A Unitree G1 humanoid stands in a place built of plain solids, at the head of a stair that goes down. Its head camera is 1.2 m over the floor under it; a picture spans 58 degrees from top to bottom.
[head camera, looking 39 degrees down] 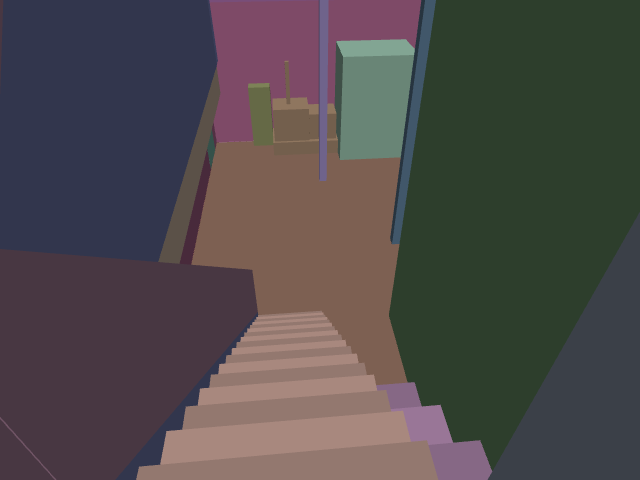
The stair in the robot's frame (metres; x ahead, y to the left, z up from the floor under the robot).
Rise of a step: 0.21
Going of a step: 0.22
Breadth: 0.93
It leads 5 degrees to the left of straight ahead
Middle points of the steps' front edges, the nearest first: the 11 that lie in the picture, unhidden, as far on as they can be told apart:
0.65 0.11 -0.21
0.88 0.13 -0.42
1.10 0.15 -0.63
1.32 0.17 -0.84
1.55 0.19 -1.05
1.77 0.21 -1.26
1.99 0.23 -1.47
2.22 0.25 -1.68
2.44 0.27 -1.90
2.66 0.29 -2.11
2.89 0.31 -2.32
